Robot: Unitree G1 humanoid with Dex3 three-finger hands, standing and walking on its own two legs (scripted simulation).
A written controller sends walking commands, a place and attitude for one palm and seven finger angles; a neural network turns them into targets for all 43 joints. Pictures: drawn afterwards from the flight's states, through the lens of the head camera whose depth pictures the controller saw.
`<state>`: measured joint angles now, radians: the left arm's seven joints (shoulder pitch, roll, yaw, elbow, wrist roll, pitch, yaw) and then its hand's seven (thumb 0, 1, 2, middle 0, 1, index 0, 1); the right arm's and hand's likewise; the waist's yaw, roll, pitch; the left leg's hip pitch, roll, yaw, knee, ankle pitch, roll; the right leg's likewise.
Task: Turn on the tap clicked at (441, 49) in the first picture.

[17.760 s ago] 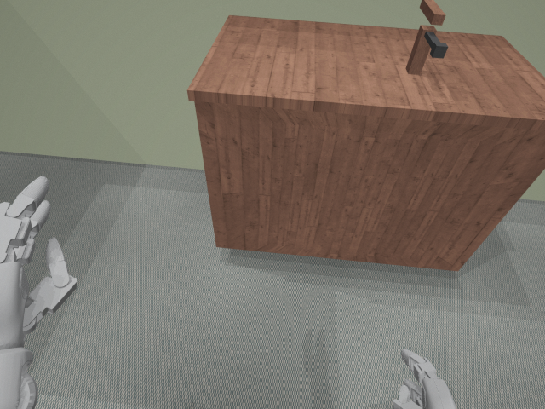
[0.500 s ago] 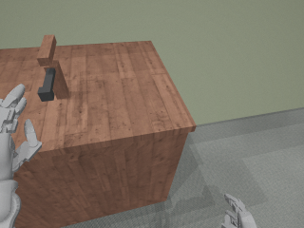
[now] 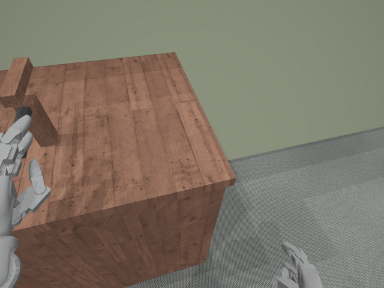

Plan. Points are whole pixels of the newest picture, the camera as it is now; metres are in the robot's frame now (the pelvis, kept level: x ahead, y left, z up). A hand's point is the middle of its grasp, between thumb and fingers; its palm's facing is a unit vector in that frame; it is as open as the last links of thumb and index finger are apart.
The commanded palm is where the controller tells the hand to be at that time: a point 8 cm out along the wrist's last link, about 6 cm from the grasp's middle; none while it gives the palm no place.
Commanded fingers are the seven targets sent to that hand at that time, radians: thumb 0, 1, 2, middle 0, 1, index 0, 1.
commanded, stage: come to a stop and stand still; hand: left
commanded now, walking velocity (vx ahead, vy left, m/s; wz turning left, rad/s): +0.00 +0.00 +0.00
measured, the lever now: (14, 149) +0.30 +0.34 +0.16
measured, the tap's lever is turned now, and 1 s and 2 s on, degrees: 0 0 0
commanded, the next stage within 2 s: look again from close up in 0.36 s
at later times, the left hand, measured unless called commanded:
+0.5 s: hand (50, 191) +0.22 +0.24 +0.15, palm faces +0.40 -0.84 -0.36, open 7.4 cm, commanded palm +0.16 +0.28 +0.17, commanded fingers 0.00 0.90 0.90 -0.20 -0.30 -0.20 -0.30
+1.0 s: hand (32, 196) +0.21 +0.26 +0.16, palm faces +0.33 -0.81 -0.48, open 7.4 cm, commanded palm +0.14 +0.29 +0.17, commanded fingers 0.00 0.90 0.90 -0.20 -0.30 -0.20 -0.30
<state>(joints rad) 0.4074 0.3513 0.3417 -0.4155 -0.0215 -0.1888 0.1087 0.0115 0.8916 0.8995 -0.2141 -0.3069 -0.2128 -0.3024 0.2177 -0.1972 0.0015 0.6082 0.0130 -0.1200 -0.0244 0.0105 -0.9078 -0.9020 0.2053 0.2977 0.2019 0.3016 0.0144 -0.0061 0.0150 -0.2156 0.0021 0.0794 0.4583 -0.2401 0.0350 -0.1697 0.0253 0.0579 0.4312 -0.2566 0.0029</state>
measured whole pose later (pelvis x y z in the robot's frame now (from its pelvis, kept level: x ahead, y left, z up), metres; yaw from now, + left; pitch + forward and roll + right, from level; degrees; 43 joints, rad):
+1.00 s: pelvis -0.01 +0.01 +0.00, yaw +2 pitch +0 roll -1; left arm 0.35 0.45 0.34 -0.40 0.01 -0.20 0.04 0.01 0.89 0.90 -0.33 -0.36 -0.21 -0.30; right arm 0.24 -0.18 0.00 0.60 0.00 -0.10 -0.04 0.01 -0.91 -0.90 0.20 0.30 0.20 0.30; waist 0.03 -0.02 0.04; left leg -0.25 -0.01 0.06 0.47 -0.22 0.05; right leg -0.17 0.02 0.03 0.41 -0.23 0.02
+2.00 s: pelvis -0.02 +0.02 +0.00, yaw +1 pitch -1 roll -1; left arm 0.42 0.36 0.35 -0.45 -0.04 -0.22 0.10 0.01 0.89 0.90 -0.24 -0.32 -0.21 -0.30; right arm 0.20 -0.18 0.01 0.59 0.02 -0.11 -0.03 0.01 -0.91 -0.90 0.21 0.30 0.20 0.30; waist 0.02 -0.03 0.05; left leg -0.23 -0.02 0.07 0.45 -0.21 0.07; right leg -0.16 0.00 0.05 0.38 -0.21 0.03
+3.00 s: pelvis +0.01 -0.04 -0.01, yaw +5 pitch +1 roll +1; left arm 0.30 0.42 0.40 -0.43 -0.21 0.10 0.00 0.01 0.89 0.90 -0.21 -0.31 -0.21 -0.30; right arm 0.16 -0.24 0.01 0.68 0.05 -0.14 -0.07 0.01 -0.91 -0.90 0.20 0.30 0.20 0.30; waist 0.07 0.03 -0.05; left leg -0.31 0.01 -0.01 0.60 -0.31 -0.02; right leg -0.24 0.04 -0.03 0.61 -0.38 -0.05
